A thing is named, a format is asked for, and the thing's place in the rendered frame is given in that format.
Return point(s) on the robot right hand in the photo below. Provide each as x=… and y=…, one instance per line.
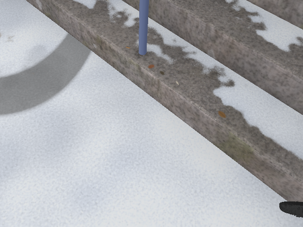
x=292, y=207

